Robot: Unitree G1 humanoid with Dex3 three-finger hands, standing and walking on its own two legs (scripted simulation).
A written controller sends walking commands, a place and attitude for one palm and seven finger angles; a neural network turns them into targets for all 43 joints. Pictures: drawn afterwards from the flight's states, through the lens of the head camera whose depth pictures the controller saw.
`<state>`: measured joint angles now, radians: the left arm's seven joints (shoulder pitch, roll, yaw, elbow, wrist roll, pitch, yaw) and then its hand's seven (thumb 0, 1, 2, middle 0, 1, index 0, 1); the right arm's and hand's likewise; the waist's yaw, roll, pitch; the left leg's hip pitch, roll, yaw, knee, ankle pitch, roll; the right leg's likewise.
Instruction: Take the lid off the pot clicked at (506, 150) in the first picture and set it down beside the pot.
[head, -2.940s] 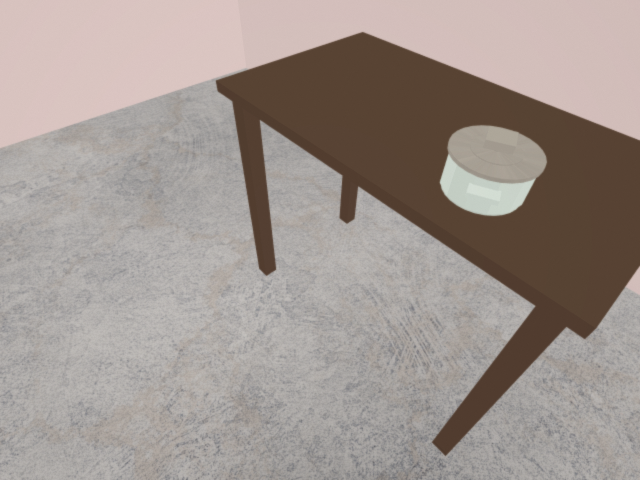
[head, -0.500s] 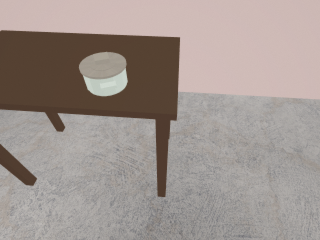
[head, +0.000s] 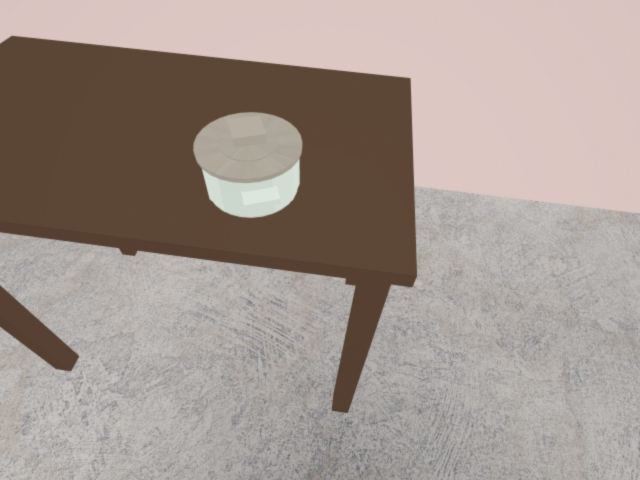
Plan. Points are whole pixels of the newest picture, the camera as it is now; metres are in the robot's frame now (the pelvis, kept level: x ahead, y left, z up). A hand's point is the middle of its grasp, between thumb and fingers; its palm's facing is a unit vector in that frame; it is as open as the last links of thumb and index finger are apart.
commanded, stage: come to a stop and stand still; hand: left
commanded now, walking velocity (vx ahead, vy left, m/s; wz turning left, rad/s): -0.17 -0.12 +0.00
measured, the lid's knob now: (247, 131) +0.55 +0.15 +0.13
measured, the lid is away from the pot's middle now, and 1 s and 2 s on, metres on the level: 0.00 0.00 0.00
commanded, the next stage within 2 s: look again from close up in 0.76 s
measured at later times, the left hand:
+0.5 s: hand out of the picture +0.05 +0.16 -0.16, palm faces +0.06 -0.97 -0.23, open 7.3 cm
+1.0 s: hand out of the picture -0.05 +0.17 -0.17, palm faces +0.02 -0.98 -0.21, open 7.3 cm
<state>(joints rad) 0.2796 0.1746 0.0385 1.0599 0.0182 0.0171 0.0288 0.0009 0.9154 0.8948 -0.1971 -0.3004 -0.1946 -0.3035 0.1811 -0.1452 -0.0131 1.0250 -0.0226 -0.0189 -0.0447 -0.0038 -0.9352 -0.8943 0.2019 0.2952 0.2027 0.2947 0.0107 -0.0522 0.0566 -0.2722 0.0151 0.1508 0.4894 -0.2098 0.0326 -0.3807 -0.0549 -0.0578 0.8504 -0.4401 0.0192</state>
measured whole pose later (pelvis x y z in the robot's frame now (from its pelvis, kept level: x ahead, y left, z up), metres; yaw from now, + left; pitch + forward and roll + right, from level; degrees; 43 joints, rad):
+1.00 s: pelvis -0.02 +0.00 +0.00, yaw +0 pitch -1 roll +0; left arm 0.35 0.14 -0.02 1.10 0.01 -0.01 0.03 0.00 0.91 0.89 -0.20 -0.30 -0.20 -0.30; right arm 0.28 -0.16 -0.02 1.07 -0.02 0.01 -0.02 0.00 -0.91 -0.89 0.20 0.30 0.20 0.29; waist -0.01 0.02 0.04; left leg -0.17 0.01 0.05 0.50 -0.31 0.00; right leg -0.28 -0.02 -0.07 0.50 -0.20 -0.02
